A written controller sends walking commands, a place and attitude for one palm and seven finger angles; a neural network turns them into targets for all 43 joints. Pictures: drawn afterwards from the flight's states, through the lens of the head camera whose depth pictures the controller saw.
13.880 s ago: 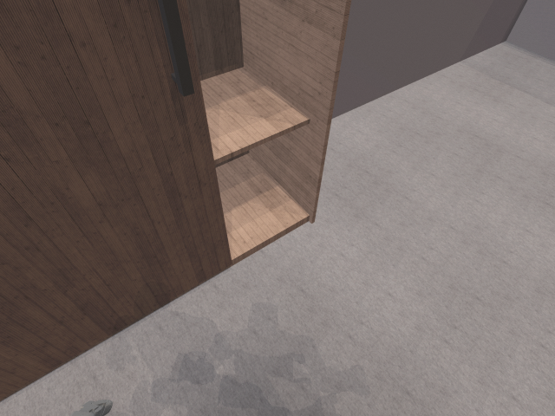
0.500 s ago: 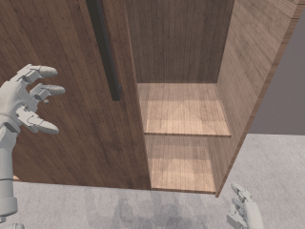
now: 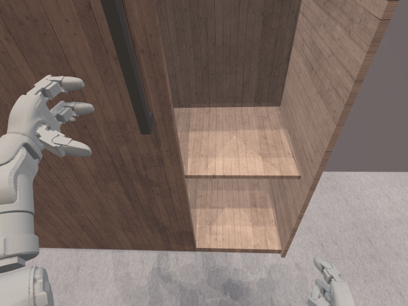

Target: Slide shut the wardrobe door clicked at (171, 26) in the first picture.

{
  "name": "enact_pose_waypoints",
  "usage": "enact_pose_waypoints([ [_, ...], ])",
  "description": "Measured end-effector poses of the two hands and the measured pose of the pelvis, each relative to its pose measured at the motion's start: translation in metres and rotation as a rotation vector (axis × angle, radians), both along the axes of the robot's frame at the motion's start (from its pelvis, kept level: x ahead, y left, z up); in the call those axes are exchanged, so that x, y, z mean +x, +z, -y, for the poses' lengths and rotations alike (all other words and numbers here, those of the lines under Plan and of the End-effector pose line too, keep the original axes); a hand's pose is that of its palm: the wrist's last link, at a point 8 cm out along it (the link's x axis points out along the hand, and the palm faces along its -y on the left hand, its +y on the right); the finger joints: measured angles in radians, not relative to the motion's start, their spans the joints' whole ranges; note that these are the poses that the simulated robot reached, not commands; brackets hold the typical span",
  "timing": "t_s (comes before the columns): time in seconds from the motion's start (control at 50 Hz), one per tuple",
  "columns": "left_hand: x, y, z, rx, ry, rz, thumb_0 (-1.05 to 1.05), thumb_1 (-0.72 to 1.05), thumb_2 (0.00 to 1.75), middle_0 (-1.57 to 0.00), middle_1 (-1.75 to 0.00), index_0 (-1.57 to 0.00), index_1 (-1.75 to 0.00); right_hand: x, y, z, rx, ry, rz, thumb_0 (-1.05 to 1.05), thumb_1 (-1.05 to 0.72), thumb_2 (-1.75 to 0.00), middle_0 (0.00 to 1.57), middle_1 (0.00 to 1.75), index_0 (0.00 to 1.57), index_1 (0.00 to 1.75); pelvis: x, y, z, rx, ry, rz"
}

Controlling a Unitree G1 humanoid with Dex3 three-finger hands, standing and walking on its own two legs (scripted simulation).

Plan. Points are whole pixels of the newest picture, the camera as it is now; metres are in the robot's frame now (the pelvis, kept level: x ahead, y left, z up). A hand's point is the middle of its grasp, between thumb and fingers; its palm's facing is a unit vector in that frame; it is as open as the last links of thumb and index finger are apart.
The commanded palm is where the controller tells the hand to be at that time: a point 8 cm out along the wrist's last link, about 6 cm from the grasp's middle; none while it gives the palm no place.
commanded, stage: move the hooked fingers beside the handle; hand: left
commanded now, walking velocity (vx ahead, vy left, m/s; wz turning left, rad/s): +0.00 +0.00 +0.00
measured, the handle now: (133, 68) +0.50 +0.18 +0.25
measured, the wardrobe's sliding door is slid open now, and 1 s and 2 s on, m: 0.42 0.42 0.42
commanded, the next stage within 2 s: feel for the door with the fingertips in 1.58 s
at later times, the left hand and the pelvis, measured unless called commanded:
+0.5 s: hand (92, 105) +0.40 +0.23 +0.23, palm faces +0.06 -1.00 -0.05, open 14.0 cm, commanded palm +0.38 +0.29 +0.23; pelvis +0.00 +0.01 +0.00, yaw -1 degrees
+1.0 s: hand (106, 96) +0.44 +0.22 +0.22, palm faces +0.05 -1.00 -0.03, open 14.0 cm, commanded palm +0.40 +0.28 +0.23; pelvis +0.00 +0.01 +0.00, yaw -2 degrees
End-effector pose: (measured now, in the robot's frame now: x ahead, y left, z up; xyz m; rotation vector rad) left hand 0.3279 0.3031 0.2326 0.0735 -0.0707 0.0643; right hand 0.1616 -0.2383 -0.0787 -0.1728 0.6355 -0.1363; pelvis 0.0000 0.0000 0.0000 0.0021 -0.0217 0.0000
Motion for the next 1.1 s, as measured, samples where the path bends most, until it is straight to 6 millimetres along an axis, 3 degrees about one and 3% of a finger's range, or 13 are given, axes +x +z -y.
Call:
enact_pose_waypoints([
  [0.4, 0.039, -0.003, 0.015, -0.021, -0.011, -0.022, -0.01, -0.5, 0.3, -0.3, -1.2, -0.31, -1.2, -0.028, -0.01, 0.005, -0.007, -0.056, -0.08, 0.01, -0.9, -0.9, 0.2, 0.3, 0.2, 0.3, 0.0, 0.0, -0.005, -0.002, -0.014, -0.015],
  [0.7, 0.067, -0.007, 0.012, -0.035, 0.0, -0.055, -0.01, -0.5, 0.3, -0.3, -1.2, -0.31, -1.2, -0.059, -0.018, 0.016, -0.036, -0.11, -0.178, 0.01, -0.9, -0.9, 0.2, 0.3, 0.2, 0.3, -0.001, 0.0, -0.007, -0.006, -0.018, -0.033],
  [0.86, 0.085, -0.003, 0.026, -0.038, -0.033, -0.029, -0.01, -0.5, 0.3, -0.3, -1.2, -0.3, -1.2, -0.079, -0.021, 0.021, -0.047, -0.138, -0.234, 0.01, -0.9, -0.9, 0.2, 0.3, 0.2, 0.3, 0.001, 0.0, -0.009, -0.007, -0.024, -0.046],
  [0.98, 0.089, -0.009, 0.027, -0.047, -0.02, -0.045, -0.01, -0.5, 0.3, -0.3, -1.2, -0.31, -1.2, -0.085, -0.022, 0.02, -0.026, -0.166, -0.237, 0.01, -0.9, -0.9, 0.2, 0.3, 0.2, 0.3, 0.004, 0.001, -0.01, -0.004, -0.042, -0.05],
  [1.1, 0.079, -0.008, 0.018, -0.039, 0.001, -0.024, -0.01, -0.5, 0.3, -0.3, -1.2, -0.31, -1.2, -0.081, -0.022, 0.017, -0.017, -0.163, -0.23, 0.01, -0.9, -0.9, 0.2, 0.3, 0.2, 0.3, 0.006, 0.001, -0.009, -0.003, -0.044, -0.045],
])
